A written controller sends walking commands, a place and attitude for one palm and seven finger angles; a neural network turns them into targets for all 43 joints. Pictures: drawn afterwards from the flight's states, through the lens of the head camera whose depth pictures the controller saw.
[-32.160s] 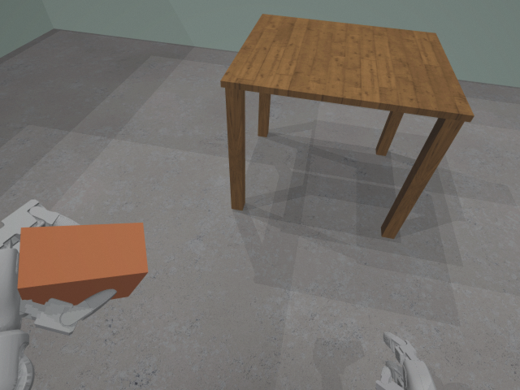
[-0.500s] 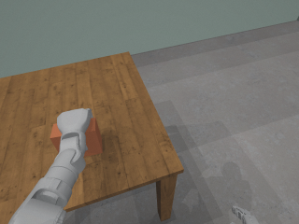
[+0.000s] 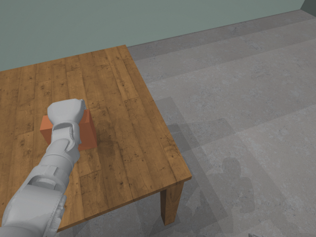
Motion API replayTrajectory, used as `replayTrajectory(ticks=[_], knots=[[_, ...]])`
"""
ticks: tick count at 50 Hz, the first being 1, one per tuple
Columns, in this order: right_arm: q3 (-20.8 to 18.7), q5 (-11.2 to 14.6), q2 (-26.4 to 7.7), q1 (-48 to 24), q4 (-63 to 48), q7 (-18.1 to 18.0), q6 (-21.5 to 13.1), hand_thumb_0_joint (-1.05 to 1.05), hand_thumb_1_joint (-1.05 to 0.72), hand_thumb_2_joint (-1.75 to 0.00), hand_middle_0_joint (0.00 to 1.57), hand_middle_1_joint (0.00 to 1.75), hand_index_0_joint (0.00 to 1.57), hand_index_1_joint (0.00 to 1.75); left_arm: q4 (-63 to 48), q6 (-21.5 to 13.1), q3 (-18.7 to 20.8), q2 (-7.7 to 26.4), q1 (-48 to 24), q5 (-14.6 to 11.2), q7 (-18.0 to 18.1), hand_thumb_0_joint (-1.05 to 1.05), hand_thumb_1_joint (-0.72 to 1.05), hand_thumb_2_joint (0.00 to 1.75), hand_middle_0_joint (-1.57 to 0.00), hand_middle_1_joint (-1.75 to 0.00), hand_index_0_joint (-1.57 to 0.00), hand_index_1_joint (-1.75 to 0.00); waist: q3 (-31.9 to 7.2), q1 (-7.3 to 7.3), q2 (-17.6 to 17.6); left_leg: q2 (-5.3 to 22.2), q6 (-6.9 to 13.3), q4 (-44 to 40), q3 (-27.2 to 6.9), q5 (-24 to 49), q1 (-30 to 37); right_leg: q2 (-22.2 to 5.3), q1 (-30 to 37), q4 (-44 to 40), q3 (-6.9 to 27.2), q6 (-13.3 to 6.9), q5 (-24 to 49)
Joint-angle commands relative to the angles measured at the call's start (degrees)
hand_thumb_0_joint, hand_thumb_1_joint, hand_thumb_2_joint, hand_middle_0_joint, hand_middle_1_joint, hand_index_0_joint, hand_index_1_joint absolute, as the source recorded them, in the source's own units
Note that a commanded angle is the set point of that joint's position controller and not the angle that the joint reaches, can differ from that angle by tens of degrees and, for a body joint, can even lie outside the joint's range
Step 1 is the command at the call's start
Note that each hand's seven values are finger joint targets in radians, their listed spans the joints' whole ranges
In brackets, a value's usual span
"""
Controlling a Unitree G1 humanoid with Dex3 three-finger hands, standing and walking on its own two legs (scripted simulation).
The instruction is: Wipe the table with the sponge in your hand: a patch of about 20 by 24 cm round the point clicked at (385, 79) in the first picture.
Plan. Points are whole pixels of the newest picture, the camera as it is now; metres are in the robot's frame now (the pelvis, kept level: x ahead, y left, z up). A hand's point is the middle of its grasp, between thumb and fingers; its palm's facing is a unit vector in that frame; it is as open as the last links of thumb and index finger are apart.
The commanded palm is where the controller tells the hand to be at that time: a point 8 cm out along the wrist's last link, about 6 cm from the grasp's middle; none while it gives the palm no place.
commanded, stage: slide back across to the first lane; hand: left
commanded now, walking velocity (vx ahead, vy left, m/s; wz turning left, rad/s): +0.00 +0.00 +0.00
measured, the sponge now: (73, 136) +0.39 +0.28 -0.01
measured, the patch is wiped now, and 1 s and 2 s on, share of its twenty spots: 1.00 1.00 1.00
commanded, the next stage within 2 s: wipe back along the first lane in 0.74 s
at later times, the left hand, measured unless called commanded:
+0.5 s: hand (61, 119) +0.42 +0.30 +0.04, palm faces -0.08 -0.01 -1.00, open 9.8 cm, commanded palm +0.39 +0.31 +0.09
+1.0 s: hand (44, 130) +0.38 +0.34 +0.03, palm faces -0.09 -0.02 -1.00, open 9.8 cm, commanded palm +0.35 +0.33 +0.08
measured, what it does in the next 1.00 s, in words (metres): stands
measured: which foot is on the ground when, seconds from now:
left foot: down 0.00-1.00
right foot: down 0.00-1.00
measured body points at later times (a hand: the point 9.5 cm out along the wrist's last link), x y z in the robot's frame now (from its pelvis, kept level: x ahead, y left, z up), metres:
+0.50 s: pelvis +0.01 +0.01 +0.00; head +0.06 +0.01 +0.45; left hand +0.42 +0.30 +0.09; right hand +0.10 -0.25 -0.13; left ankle +0.04 +0.13 -0.72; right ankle -0.02 -0.12 -0.72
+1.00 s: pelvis +0.03 +0.02 +0.01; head +0.07 +0.01 +0.46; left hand +0.38 +0.34 +0.09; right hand +0.18 -0.24 -0.11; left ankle +0.04 +0.13 -0.72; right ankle -0.02 -0.12 -0.72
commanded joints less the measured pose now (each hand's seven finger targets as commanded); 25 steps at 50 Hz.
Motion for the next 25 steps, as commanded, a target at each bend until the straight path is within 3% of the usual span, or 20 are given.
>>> replayTrajectory(ticks=[1, 4, 5, 8, 11, 13, 16, 17, 20, 21, 22, 25], knots=[[-2.37, 0.01, -8.05, -1.21, -5.37, -0.17, -1.72, 0.00, -0.90, -0.90, 0.20, 0.30, 0.20, 0.30, -1.91, 0.87, 1.34, 11.57, -17.36, 1.83, 1.81, 0.00, 0.10, 1.30, -1.20, -1.60, -1.20, -1.60, -12.52, -2.24, -5.54, -1.80, 3.51, -2.89, 2.13, 6.00, 10.29, 0.58, 0.72, -6.36, 0.01, -1.93, 13.01], [-2.35, -0.03, -8.31, -0.39, -4.75, -0.24, -1.90, 0.00, -0.90, -0.90, 0.20, 0.30, 0.20, 0.30, -0.01, 0.91, 1.68, 12.75, -20.39, 1.82, 2.22, 0.00, 0.10, 1.30, -1.20, -1.60, -1.20, -1.60, -12.19, -2.91, -5.90, -1.54, 3.53, -2.94, 1.78, 4.73, 9.50, 0.64, -0.82, -6.11, -0.38, -1.82, 10.55], [-2.38, 0.00, -8.11, -0.34, -4.79, -0.15, -1.92, 0.00, -0.90, -0.90, 0.20, 0.30, 0.20, 0.30, 0.63, 1.11, 1.21, 11.82, -19.58, 1.74, 2.35, 0.00, 0.10, 1.30, -1.20, -1.60, -1.20, -1.60, -12.35, -2.68, -5.25, -1.64, 3.55, -2.87, 1.89, 5.02, 9.74, 0.68, -0.97, -6.22, -0.36, -1.90, 10.67], [-2.60, -0.06, -8.19, 0.32, -4.93, -0.02, -1.79, 0.00, -0.90, -0.90, 0.20, 0.30, 0.20, 0.30, -0.82, 0.72, 3.24, 14.40, -19.79, 1.73, 2.33, 0.00, 0.10, 1.30, -1.20, -1.60, -1.20, -1.60, -16.74, -1.57, -4.54, -1.59, 3.52, -2.85, 1.61, 7.51, 11.47, 0.78, 1.70, -5.41, -0.37, -2.05, 12.88], [-2.40, 0.11, -8.29, 0.04, -5.36, 0.17, -1.50, 0.00, -0.90, -0.90, 0.20, 0.30, 0.20, 0.30, -0.97, 1.05, 4.90, 17.00, -18.14, 1.90, 2.19, 0.00, 0.10, 1.30, -1.20, -1.60, -1.20, -1.60, -16.76, -0.85, -3.78, -1.78, 3.54, -3.19, 1.97, 7.97, 11.16, 0.74, 3.41, -5.85, -0.12, -1.97, 14.13], [-2.47, 0.21, -8.20, -0.04, -5.61, 0.20, -1.47, 0.00, -0.90, -0.90, 0.20, 0.30, 0.20, 0.30, -2.50, 0.86, 4.46, 16.62, -18.96, 1.75, 2.06, 0.00, 0.10, 1.30, -1.20, -1.60, -1.20, -1.60, -16.40, -0.99, -2.75, -1.72, 3.64, -3.63, 1.62, 8.31, 12.55, 0.91, 3.16, -6.00, -0.49, -2.08, 13.36], [-2.40, 0.31, -8.49, -0.47, -6.06, 0.23, -1.47, 0.00, -0.90, -0.90, 0.20, 0.30, 0.20, 0.30, -3.87, 0.78, 7.85, 21.26, -16.80, 2.09, 2.05, 0.00, 0.10, 1.30, -1.20, -1.60, -1.20, -1.60, -17.44, 0.21, -4.10, -1.88, 3.84, -4.20, 1.90, 9.19, 12.64, 0.83, 6.25, -6.64, -0.14, -2.01, 14.99], [-2.31, 0.45, -8.22, -1.01, -6.47, 0.15, -1.55, 0.00, -0.90, -0.90, 0.20, 0.30, 0.20, 0.30, -5.37, 0.54, 8.02, 21.06, -17.33, 1.56, 1.78, 0.00, 0.10, 1.30, -1.20, -1.60, -1.20, -1.60, -18.10, 0.56, -2.33, -1.89, 3.70, -4.69, 1.66, 10.32, 13.36, 0.80, 6.93, -6.53, -0.14, -2.24, 15.78], [-2.23, 0.54, -8.51, -0.89, -6.39, 0.36, -1.64, 0.00, -0.90, -0.90, 0.20, 0.30, 0.20, 0.30, -4.80, 0.93, 7.07, 20.79, -15.57, 2.11, 1.43, 0.00, 0.10, 1.30, -1.20, -1.60, -1.20, -1.60, -14.64, 0.04, -2.77, -1.98, 3.88, -5.26, 1.90, 9.24, 13.61, 0.94, 5.81, -7.51, -0.52, -2.12, 14.31], [-2.29, 0.63, -8.65, -0.85, -6.32, 0.37, -1.72, 0.00, -0.90, -0.90, 0.20, 0.30, 0.20, 0.30, -5.02, 0.97, 7.87, 21.88, -15.09, 2.02, 1.11, 0.00, 0.10, 1.30, -1.20, -1.60, -1.20, -1.60, -14.65, 0.16, -3.61, -1.99, 3.96, -5.39, 1.89, 9.42, 13.80, 0.92, 6.47, -7.87, -0.46, -2.08, 14.61], [-2.22, 0.73, -8.56, -1.39, -6.54, 0.39, -1.80, 0.00, -0.90, -0.90, 0.20, 0.30, 0.20, 0.30, -5.94, 0.57, 8.63, 23.01, -15.87, 1.96, 0.64, 0.00, 0.10, 1.30, -1.20, -1.60, -1.20, -1.60, -15.67, 0.61, -1.63, -1.90, 3.81, -5.59, 1.80, 10.66, 14.45, 0.78, 7.28, -7.57, -0.18, -2.38, 15.59], [-2.46, 0.71, -8.67, -0.94, -6.99, 0.64, -1.76, 0.00, -0.90, -0.90, 0.20, 0.30, 0.20, 0.30, -7.10, 0.04, 7.84, 21.64, -10.91, 2.09, -0.56, 0.00, 0.10, 1.30, -1.20, -1.60, -1.20, -1.60, -15.46, 0.94, -1.23, -2.11, 3.82, -5.45, 1.81, 13.08, 16.12, 0.96, 7.91, -7.68, -0.69, -2.60, 17.95]])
